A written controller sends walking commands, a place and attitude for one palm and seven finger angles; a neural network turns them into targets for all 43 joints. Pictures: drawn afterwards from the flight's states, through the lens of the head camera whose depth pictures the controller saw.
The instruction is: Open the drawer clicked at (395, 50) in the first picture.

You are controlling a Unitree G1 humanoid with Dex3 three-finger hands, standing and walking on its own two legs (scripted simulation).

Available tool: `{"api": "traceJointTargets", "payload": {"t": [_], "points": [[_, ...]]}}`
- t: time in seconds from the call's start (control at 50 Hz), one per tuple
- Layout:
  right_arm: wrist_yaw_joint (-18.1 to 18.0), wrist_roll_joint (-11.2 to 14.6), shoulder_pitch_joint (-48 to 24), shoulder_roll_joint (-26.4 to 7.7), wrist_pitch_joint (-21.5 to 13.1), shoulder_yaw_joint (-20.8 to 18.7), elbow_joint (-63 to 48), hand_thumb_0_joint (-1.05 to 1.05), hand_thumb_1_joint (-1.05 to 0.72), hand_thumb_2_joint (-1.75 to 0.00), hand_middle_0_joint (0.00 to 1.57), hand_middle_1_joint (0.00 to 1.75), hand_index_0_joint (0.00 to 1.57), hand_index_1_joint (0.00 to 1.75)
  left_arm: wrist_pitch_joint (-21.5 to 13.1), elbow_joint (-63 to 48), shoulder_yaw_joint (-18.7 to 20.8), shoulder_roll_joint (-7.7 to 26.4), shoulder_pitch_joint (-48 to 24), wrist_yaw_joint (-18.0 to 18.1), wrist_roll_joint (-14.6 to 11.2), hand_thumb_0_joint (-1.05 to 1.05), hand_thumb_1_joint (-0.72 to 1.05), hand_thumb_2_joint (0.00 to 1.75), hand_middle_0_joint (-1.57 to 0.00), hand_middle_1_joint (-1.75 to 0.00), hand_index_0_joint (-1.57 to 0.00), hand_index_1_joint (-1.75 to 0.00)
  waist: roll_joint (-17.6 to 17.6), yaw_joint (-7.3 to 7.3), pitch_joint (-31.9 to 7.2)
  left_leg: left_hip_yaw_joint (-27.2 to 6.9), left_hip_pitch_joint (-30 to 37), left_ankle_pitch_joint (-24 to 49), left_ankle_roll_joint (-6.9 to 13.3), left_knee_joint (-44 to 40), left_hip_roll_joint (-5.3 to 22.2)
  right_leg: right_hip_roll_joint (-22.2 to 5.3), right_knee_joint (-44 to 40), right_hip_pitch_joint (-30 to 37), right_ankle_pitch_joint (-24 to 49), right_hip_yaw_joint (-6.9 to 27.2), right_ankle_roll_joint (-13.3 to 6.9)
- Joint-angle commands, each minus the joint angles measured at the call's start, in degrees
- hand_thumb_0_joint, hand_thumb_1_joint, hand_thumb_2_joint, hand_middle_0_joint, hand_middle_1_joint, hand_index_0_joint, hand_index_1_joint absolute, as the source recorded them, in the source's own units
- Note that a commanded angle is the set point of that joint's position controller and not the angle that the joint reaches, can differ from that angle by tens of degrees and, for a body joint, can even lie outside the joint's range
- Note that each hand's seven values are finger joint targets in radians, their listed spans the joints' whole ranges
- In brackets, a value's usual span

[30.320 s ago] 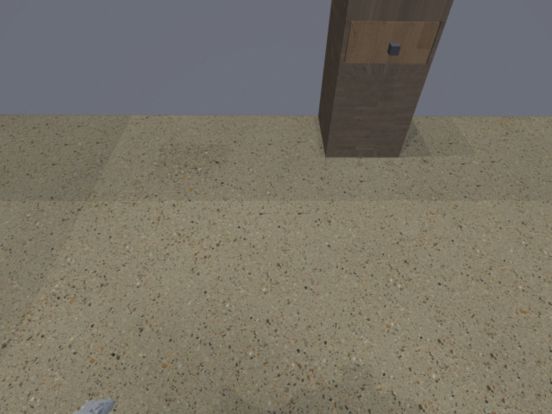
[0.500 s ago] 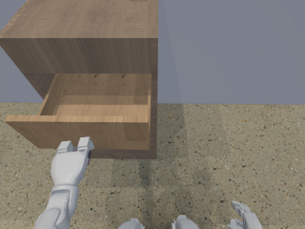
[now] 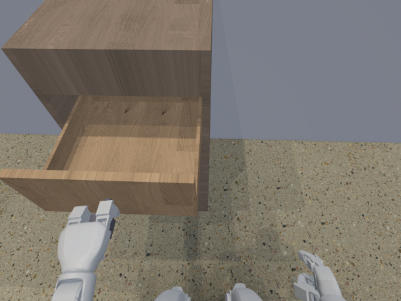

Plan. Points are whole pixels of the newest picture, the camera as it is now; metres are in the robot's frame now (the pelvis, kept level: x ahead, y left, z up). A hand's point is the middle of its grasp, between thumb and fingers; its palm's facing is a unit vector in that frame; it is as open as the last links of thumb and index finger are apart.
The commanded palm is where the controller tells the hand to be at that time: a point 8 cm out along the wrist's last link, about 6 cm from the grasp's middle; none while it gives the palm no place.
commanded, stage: pull the drawer open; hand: left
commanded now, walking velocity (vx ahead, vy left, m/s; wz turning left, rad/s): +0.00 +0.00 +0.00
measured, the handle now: (103, 217) +0.29 +0.23 -0.04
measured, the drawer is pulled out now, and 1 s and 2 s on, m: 0.23 0.30 0.30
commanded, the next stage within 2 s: open the thumb to release the handle in 0.76 s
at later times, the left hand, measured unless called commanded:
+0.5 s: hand (90, 276) +0.17 +0.23 -0.05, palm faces -0.06 -0.09 -0.99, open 7.6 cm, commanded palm +0.14 +0.24 +0.00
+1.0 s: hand (86, 284) +0.16 +0.23 -0.05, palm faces -0.08 -0.08 -0.99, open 7.8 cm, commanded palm +0.14 +0.24 +0.00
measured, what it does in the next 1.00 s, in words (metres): stands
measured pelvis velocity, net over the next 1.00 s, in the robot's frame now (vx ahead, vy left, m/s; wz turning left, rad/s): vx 0.00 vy -0.01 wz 0.01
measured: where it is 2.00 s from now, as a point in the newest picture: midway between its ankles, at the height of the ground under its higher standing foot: outside the picture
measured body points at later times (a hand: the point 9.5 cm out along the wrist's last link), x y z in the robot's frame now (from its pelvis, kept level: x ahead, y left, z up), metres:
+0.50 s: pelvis +0.00 +0.00 -0.01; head +0.07 -0.02 +0.43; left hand +0.17 +0.23 +0.00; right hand +0.22 -0.22 -0.11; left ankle -0.02 +0.10 -0.66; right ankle +0.02 -0.09 -0.66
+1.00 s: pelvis +0.00 -0.01 -0.03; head +0.09 -0.03 +0.41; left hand +0.16 +0.24 +0.00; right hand +0.22 -0.23 -0.14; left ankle -0.02 +0.10 -0.66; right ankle +0.02 -0.09 -0.66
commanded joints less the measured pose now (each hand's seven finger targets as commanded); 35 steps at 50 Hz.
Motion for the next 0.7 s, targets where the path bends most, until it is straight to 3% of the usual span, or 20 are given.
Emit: {"api": "traceJointTargets", "payload": {"t": [0.0,0.08,0.1,0.12,0.14,0.18,0.24,0.48,0.54,0.58,0.6,0.68], "points": [[-0.4,0.0,-4.5,-6.7,-2.5,-2.4,-8.7,0.0,-0.9,-0.9,0.2,0.3,0.2,0.3,0.8,-12.6,7.2,9.3,1.7,3.5,-0.7,0.0,0.9,0.9,-0.4,-1.35,-0.4,-1.35,-0.1,1.59,-14.1,-1.0,8.2,20.6,-0.6,-7.2,-0.1,-1.2,-7.4,12.6,18.6,1.3,-0.9],[-0.5,-0.2,-5.6,-6.6,-2.5,-2.1,-9.1,0.0,-0.9,-0.9,0.2,0.3,0.2,0.3,0.3,-14.4,8.8,10.5,5.3,3.8,-0.6,0.0,0.9,0.9,-0.4,-1.35,-0.4,-1.35,0.1,2.37,-14.9,-0.7,7.4,20.1,-0.7,-6.7,-0.4,-1.3,-6.8,12.8,18.7,2.2,-0.9],[-0.4,-0.2,-5.1,-6.6,-2.6,-2.2,-9.0,0.0,-0.9,-0.9,0.2,0.3,0.2,0.3,0.2,-14.5,7.8,9.5,5.3,3.7,-0.7,0.0,0.9,0.9,-0.4,-1.35,-0.4,-1.35,-0.2,1.75,-13.3,-1.1,7.4,20.0,-0.7,-6.8,-0.2,-1.2,-6.8,12.0,18.5,1.5,-1.1],[-0.3,-0.3,-5.6,-6.7,-2.5,-2.1,-9.5,0.0,-0.9,-0.9,0.2,0.3,0.2,0.3,0.0,-16.0,8.2,9.9,6.1,3.8,-0.6,0.0,0.9,0.9,-0.4,-1.35,-0.4,-1.35,0.6,2.44,-14.5,-1.0,7.8,20.1,-0.7,-6.8,-0.3,-1.2,-6.5,11.7,17.6,1.7,-1.1],[-0.2,-0.3,-5.5,-6.6,-2.7,-2.2,-9.4,0.0,-0.9,-0.9,0.2,0.3,0.2,0.3,0.0,-16.4,7.1,9.0,6.9,3.6,-0.6,0.0,0.9,0.9,-0.4,-1.35,-0.4,-1.35,1.4,1.95,-13.6,-0.9,8.2,20.3,-0.7,-6.6,-0.2,-1.2,-6.6,11.3,17.7,1.3,-1.1],[0.0,-0.5,-6.0,-6.7,-2.5,-2.0,-9.8,0.0,-0.9,-0.9,0.2,0.3,0.2,0.3,0.0,-17.9,7.6,9.5,7.8,3.8,-0.4,0.0,0.9,0.9,-0.4,-1.35,-0.4,-1.35,2.1,2.3,-14.6,-0.9,8.8,21.2,-0.8,-6.3,-0.2,-1.2,-6.1,10.6,17.9,1.6,-1.2],[-0.1,-0.5,-5.9,-6.6,-2.7,-2.0,-10.2,0.0,-0.9,-0.9,0.2,0.3,0.2,0.3,-0.4,-18.1,8.4,9.8,10.2,3.5,-0.7,0.0,0.9,0.9,-0.4,-1.35,-0.4,-1.35,0.0,2.39,-13.2,-1.1,7.4,19.6,-0.8,-6.1,-0.2,-1.2,-6.1,10.7,16.7,1.4,-1.1],[0.7,-1.0,-6.8,-6.0,-2.8,-1.2,-12.2,0.0,-0.9,-0.9,0.2,0.3,0.2,0.3,-3.2,-22.7,10.0,10.5,22.0,2.7,-1.4,0.0,0.9,0.9,-0.4,-1.35,-0.4,-1.35,0.7,4.04,-13.7,-0.9,6.8,21.4,-0.9,-4.3,-0.5,-1.2,-4.3,9.5,18.1,2.1,-1.3],[0.8,-1.2,-6.8,-6.1,-2.8,-1.3,-12.6,0.0,-0.9,-0.9,0.2,0.3,0.2,0.3,-4.0,-24.1,10.0,10.5,21.8,2.3,-1.6,0.0,0.9,0.9,-0.4,-1.35,-0.4,-1.35,-0.6,3.47,-11.9,-1.0,5.0,18.5,-0.7,-3.7,-0.6,-1.4,-4.6,8.7,16.0,2.3,-1.2],[0.8,-1.4,-7.1,-5.9,-2.8,-1.0,-12.8,0.0,-0.9,-0.9,0.2,0.3,0.2,0.3,-4.9,-24.8,11.3,11.7,23.3,2.5,-1.2,0.0,0.9,0.9,-0.4,-1.35,-0.4,-1.35,0.1,3.91,-12.6,-1.0,5.2,18.7,-0.9,-3.1,-0.7,-1.3,-3.9,7.3,15.4,3.1,-1.4],[1.0,-1.4,-6.7,-5.8,-2.9,-1.2,-13.0,0.0,-0.9,-0.9,0.2,0.3,0.2,0.3,-5.3,-25.2,10.5,10.6,24.8,2.3,-1.2,0.0,0.9,0.9,-0.4,-1.35,-0.4,-1.35,1.0,3.9,-12.1,-1.0,5.3,19.0,-0.8,-3.1,-0.6,-1.3,-3.7,7.2,15.5,2.0,-1.4],[1.7,-1.5,-6.9,-5.5,-3.0,-0.8,-13.8,0.0,-0.9,-0.9,0.2,0.3,0.2,0.3,-6.5,-26.6,11.2,10.9,31.1,1.5,-2.0,0.0,0.9,0.9,-0.4,-1.35,-0.4,-1.35,1.4,5.01,-12.9,-0.8,5.7,20.8,-1.2,-2.5,-0.7,-1.2,-3.0,6.6,16.1,2.8,-1.7]]}}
